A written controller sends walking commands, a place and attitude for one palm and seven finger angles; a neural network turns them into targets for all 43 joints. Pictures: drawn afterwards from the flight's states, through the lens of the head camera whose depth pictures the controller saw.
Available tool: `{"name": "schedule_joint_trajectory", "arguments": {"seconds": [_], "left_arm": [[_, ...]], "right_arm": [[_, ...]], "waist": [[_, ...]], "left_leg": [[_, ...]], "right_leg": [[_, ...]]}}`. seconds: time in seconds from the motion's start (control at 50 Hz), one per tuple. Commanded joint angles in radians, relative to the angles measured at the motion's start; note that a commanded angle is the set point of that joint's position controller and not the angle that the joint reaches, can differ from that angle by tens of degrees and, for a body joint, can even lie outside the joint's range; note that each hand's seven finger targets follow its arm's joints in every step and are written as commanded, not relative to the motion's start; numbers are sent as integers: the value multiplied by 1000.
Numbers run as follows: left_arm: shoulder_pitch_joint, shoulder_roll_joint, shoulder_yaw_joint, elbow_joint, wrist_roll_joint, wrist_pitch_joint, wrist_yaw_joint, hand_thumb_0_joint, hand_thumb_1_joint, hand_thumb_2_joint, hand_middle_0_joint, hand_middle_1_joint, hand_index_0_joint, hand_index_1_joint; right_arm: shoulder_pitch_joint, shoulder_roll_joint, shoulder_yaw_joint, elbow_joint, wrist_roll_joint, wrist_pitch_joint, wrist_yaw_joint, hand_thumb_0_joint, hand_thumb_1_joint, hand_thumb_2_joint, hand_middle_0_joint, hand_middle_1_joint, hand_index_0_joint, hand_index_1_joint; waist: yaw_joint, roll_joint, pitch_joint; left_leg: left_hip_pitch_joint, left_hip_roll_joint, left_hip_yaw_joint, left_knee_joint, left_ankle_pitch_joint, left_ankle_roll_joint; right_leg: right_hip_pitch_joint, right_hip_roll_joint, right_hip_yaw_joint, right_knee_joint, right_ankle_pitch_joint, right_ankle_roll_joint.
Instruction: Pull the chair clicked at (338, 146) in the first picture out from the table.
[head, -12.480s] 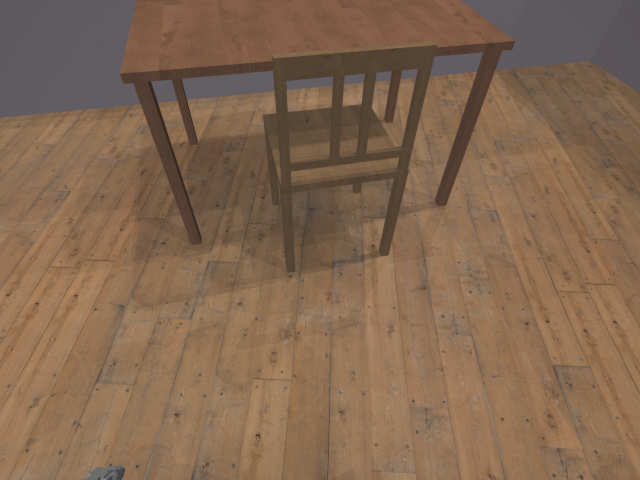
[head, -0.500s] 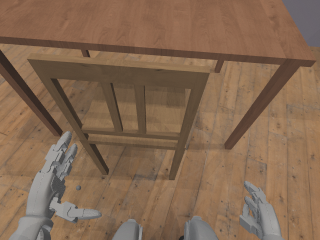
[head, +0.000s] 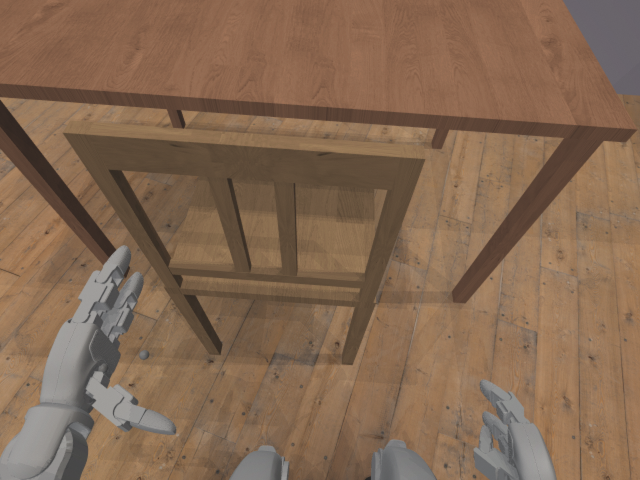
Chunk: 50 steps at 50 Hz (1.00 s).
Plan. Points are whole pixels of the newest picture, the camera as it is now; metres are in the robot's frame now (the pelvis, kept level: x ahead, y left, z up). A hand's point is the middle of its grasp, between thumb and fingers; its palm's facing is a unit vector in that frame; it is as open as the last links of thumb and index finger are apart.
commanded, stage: raise the hand toward the chair's back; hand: left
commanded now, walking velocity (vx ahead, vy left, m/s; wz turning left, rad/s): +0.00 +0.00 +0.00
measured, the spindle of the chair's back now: (233, 228) +0.47 +0.17 -0.03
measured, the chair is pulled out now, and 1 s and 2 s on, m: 0.00 0.00 0.00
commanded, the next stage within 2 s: aim the fingers beside a spindle in 0.40 s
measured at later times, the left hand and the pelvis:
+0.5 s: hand (149, 360) +0.24 +0.20 +0.04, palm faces -0.01 -1.00 -0.06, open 16.9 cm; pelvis +0.00 +0.00 +0.00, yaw +0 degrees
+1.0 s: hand (179, 336) +0.27 +0.18 +0.02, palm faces -0.03 -1.00 -0.05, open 16.9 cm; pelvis +0.00 -0.01 -0.01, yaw +0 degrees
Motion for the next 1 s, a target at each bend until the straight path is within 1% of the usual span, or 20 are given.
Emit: {"name": "schedule_joint_trajectory", "arguments": {"seconds": [0.0,0.1,0.16,0.2,0.24,0.34,0.44,0.5,0.58,0.6,0.64,0.68,0.74,0.8,0.82,0.84,0.86,0.9,0.96,0.98], "left_arm": [[-26,130,77,-191,-17,-72,-2,0,-500,300,-60,-80,-60,-80],[-33,145,90,-196,-9,-90,15,0,-500,300,-60,-80,-60,-80],[-37,127,73,-209,-9,-99,18,0,-500,300,-60,-80,-60,-80],[-34,145,89,-202,-8,-100,24,0,-500,300,-60,-80,-60,-80],[-37,132,74,-204,-8,-102,20,0,-500,300,-60,-80,-60,-80],[-46,129,71,-186,-11,-96,7,0,-500,300,-60,-80,-60,-80],[-48,134,76,-205,-12,-96,5,0,-500,300,-60,-80,-60,-80],[-75,130,70,-171,-10,-92,3,0,-500,300,-60,-80,-60,-80],[-116,108,36,-160,0,-98,2,0,-500,300,-60,-80,-60,-80],[-126,111,32,-163,1,-99,5,0,-500,300,-60,-80,-60,-80],[-136,116,33,-159,9,-100,9,0,-500,300,-60,-80,-60,-80],[-161,108,20,-174,15,-101,16,0,-500,300,-60,-80,-60,-80],[-165,129,53,-134,21,-96,35,0,-500,300,-60,-80,-60,-80],[-193,143,65,-129,26,-97,42,0,-500,300,-60,-80,-60,-80],[-172,129,63,-134,22,-99,42,0,-500,300,-60,-80,-60,-80],[-147,123,60,-119,21,-98,41,0,-500,300,-60,-80,-60,-80],[-175,111,39,-120,23,-98,40,0,-500,300,-60,-80,-60,-80],[-216,109,28,-103,26,-99,41,0,-500,300,-60,-80,-60,-80],[-225,90,8,-93,29,-107,41,0,-500,300,-60,-80,-60,-80],[-231,113,34,-82,29,-108,45,0,-500,300,-60,-80,-60,-80]], "right_arm": [[-28,-139,-70,-144,8,-54,-8,0,-900,-900,200,300,200,300],[-27,-141,-73,-143,6,-53,-3,0,-900,-900,200,300,200,300],[-27,-138,-71,-146,8,-53,-1,0,-900,-900,200,300,200,300],[-27,-140,-71,-145,4,-51,-2,0,-900,-900,200,300,200,300],[-29,-138,-70,-145,6,-50,-1,0,-900,-900,200,300,200,300],[-30,-140,-67,-146,8,-49,-5,0,-900,-900,200,300,200,300],[-29,-137,-66,-147,7,-53,-7,0,-900,-900,200,300,200,300],[-30,-138,-63,-140,6,-50,-9,0,-900,-900,200,300,200,300],[-28,-142,-61,-140,7,-58,-10,0,-900,-900,200,300,200,300],[-29,-144,-61,-142,5,-58,-10,0,-900,-900,200,300,200,300],[-24,-145,-63,-141,5,-58,-10,0,-900,-900,200,300,200,300],[-26,-142,-62,-143,4,-59,-8,0,-900,-900,200,300,200,300],[-21,-142,-64,-139,1,-50,-7,0,-900,-900,200,300,200,300],[-19,-143,-65,-137,1,-43,-5,0,-900,-900,200,300,200,300],[-17,-140,-66,-143,-1,-41,-2,0,-900,-900,200,300,200,300],[-19,-138,-66,-146,1,-39,0,0,-900,-900,200,300,200,300],[-20,-139,-64,-144,1,-37,2,0,-900,-900,200,300,200,300],[-19,-142,-63,-140,1,-35,0,0,-900,-900,200,300,200,300],[-16,-142,-64,-140,-1,-35,3,0,-900,-900,200,300,200,300],[-13,-147,-67,-134,-1,-33,1,0,-900,-900,200,300,200,300]], "waist": [[1,29,-253],[2,37,-245],[0,61,-244],[-1,39,-247],[-4,52,-243],[-7,27,-234],[-5,40,-258],[-17,5,-229],[-18,28,-222],[-22,10,-231],[-19,17,-258],[-16,45,-263],[-14,14,-265],[-11,27,-291],[-4,27,-318],[0,32,-307],[-13,27,-301],[-22,15,-283],[-22,30,-287],[-20,7,-295]], "left_leg": [[95,-15,-8,-184,428,-15],[89,-13,-5,-185,411,-14],[103,-15,-5,-191,402,-17],[90,-14,-5,-185,405,-12],[96,-14,-5,-186,397,-14],[79,-16,-5,-186,367,-9],[96,-16,-3,-181,386,-9],[65,-16,-3,-172,364,-5],[62,-17,-7,-171,329,-9],[54,-17,-6,-162,329,-4],[61,-17,-5,-159,340,-6],[66,-19,-4,-158,354,-8],[40,-18,1,-151,349,-6],[36,-18,2,-143,370,-7],[42,-19,5,-142,387,-6],[42,-19,9,-144,395,-7],[39,-18,9,-140,384,-5],[19,-16,5,-137,363,-5],[21,-18,8,-133,352,-5],[16,-16,5,-131,358,-5]], "right_leg": [[271,37,10,-101,261,-42],[260,37,11,-99,241,-43],[250,35,10,-102,224,-42],[259,36,12,-101,235,-43],[251,35,12,-102,228,-41],[251,35,15,-109,206,-40],[257,33,17,-105,227,-39],[248,36,20,-106,219,-38],[209,32,16,-98,169,-39],[212,33,20,-97,175,-38],[212,31,21,-89,184,-36],[210,28,20,-82,195,-39],[215,28,24,-79,200,-37],[225,29,29,-69,223,-41],[243,27,30,-65,246,-40],[246,27,31,-68,254,-40],[229,27,30,-67,246,-37],[211,29,30,-64,224,-38],[199,25,32,-63,215,-37],[202,26,30,-58,220,-38]]}}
